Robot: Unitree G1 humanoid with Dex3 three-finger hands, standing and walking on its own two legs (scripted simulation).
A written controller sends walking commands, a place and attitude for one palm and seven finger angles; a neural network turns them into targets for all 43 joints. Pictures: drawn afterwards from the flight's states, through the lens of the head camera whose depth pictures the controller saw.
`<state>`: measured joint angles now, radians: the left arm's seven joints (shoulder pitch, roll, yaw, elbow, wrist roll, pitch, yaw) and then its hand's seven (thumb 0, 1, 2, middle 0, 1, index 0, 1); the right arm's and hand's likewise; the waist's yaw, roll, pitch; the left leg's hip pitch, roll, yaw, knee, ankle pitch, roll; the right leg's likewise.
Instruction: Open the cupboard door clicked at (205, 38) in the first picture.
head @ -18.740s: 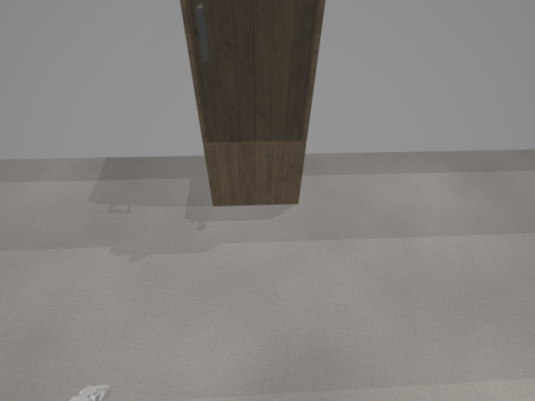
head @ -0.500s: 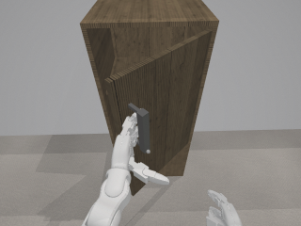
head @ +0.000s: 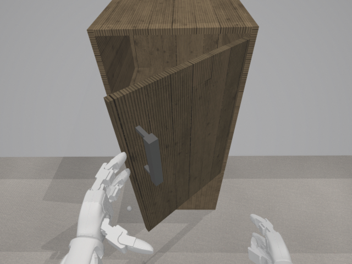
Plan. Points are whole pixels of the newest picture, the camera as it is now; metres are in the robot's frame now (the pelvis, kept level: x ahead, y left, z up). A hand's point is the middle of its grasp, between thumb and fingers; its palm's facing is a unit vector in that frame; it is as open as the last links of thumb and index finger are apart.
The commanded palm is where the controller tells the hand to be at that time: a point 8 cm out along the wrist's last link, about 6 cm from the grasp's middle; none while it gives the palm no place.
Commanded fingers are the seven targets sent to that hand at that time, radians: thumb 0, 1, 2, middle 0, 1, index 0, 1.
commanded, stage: slide the hand sideways off the handle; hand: left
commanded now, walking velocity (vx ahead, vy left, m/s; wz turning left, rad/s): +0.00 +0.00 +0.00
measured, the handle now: (149, 156) +0.32 +0.09 +0.10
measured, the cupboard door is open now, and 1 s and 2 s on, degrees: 41 41 41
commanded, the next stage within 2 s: draw the hand back to the body in 0.18 s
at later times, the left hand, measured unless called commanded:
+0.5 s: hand (105, 216) +0.18 +0.14 +0.11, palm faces +0.05 -1.00 -0.07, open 16.3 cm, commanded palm +0.14 +0.20 +0.12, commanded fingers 0.00 -0.50 0.30 -0.15 -0.30 -0.15 -0.30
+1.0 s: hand (57, 212) +0.17 +0.22 +0.13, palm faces +0.24 -0.93 -0.29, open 14.8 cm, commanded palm +0.13 +0.27 +0.15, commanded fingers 0.00 0.09 0.56 -0.17 -0.30 -0.17 -0.30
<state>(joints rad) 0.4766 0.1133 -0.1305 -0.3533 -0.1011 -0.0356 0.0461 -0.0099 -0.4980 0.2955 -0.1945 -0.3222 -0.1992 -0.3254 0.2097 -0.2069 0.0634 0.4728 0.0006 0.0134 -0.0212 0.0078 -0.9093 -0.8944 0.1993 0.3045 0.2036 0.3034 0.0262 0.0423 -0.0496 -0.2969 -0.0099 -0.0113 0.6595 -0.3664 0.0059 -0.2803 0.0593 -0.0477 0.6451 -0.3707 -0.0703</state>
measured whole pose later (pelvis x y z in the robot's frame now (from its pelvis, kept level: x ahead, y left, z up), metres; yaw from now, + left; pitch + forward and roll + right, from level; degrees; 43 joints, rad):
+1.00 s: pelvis -0.01 +0.03 +0.01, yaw +1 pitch -2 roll -1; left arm 0.55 0.28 0.10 -0.48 -0.06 -0.05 0.07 -0.01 -0.22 0.41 -0.16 -0.30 -0.16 -0.30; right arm 0.22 -0.22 0.07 0.56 0.00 -0.16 -0.09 0.01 -0.91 -0.89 0.20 0.30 0.21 0.30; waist 0.06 0.06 -0.01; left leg -0.24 -0.02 -0.02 0.61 -0.33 0.04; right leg -0.20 0.05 -0.05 0.55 -0.31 -0.04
